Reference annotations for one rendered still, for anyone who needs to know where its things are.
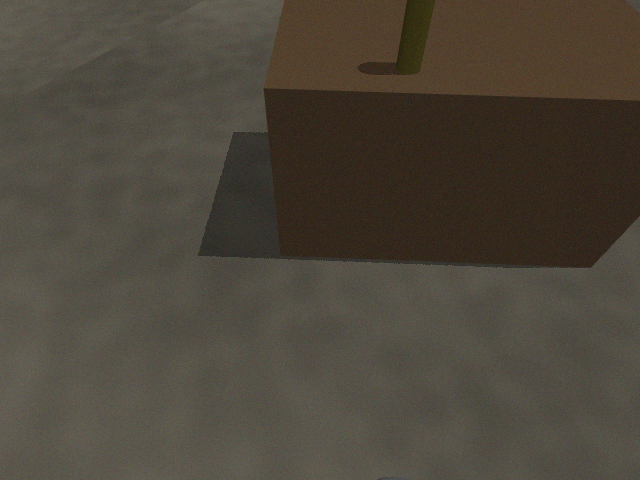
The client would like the bottle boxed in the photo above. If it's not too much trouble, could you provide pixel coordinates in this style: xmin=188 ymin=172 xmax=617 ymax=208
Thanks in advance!
xmin=396 ymin=0 xmax=435 ymax=75

